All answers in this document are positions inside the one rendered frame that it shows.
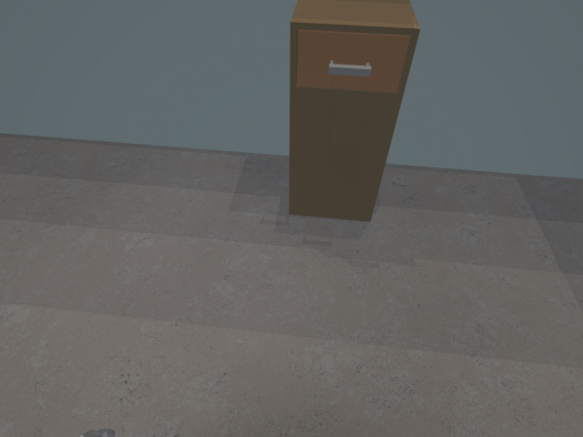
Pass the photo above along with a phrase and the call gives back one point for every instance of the handle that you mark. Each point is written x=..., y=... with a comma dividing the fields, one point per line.
x=349, y=70

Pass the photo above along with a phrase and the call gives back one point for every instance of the drawer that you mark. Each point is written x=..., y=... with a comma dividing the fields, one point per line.
x=385, y=54

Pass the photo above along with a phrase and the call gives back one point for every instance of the cabinet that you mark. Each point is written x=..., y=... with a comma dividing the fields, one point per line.
x=340, y=138

